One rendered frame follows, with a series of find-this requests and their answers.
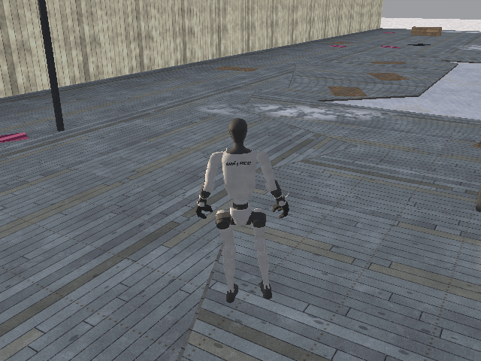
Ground robot right upper arm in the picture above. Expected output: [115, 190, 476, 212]
[254, 150, 277, 192]

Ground robot left upper arm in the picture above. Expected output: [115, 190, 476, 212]
[203, 151, 223, 193]

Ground robot foot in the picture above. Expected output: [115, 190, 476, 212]
[226, 284, 238, 303]
[260, 282, 272, 299]

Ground robot left forearm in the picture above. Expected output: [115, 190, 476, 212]
[197, 181, 210, 207]

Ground robot right forearm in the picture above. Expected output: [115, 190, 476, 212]
[271, 180, 286, 206]

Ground robot right hand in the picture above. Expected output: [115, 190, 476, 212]
[272, 201, 289, 218]

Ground right robot foot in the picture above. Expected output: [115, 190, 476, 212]
[260, 282, 272, 299]

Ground left robot foot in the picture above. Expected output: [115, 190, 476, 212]
[226, 284, 238, 303]

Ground robot left hand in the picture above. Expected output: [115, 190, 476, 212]
[195, 203, 213, 219]

